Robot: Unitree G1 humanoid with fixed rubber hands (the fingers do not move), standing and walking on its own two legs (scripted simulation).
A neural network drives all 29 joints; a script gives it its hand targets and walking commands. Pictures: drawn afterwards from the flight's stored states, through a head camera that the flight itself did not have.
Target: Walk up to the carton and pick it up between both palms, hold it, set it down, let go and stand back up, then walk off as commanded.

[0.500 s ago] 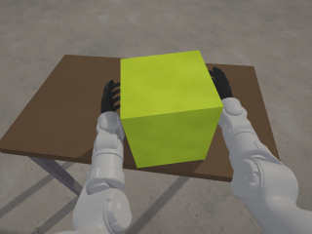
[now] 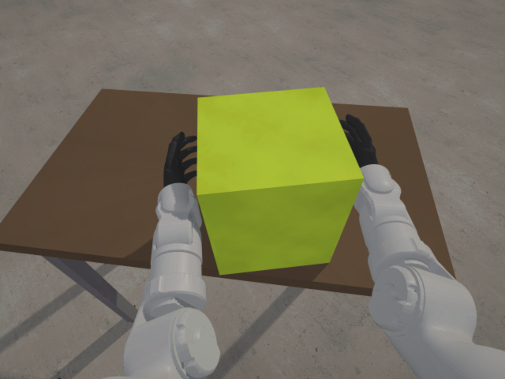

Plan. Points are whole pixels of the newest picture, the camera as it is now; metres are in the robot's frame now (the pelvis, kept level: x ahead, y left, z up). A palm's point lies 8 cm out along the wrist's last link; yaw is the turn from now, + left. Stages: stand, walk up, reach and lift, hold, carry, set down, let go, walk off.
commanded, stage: set down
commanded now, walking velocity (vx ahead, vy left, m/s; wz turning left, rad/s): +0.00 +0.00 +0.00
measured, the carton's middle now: (268, 186) +0.43 +0.06 +0.05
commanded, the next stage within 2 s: none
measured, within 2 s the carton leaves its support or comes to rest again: neither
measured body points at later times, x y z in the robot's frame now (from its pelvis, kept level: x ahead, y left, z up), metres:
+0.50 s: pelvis +0.00 +0.00 +0.00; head +0.05 +0.01 +0.45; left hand +0.39 +0.21 +0.09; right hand +0.47 -0.08 +0.10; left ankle +0.01 +0.16 -0.75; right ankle -0.03 -0.10 -0.75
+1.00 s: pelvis -0.01 +0.00 +0.00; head +0.06 +0.01 +0.44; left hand +0.40 +0.21 +0.07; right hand +0.48 -0.08 +0.08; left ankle +0.01 +0.16 -0.75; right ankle -0.03 -0.10 -0.75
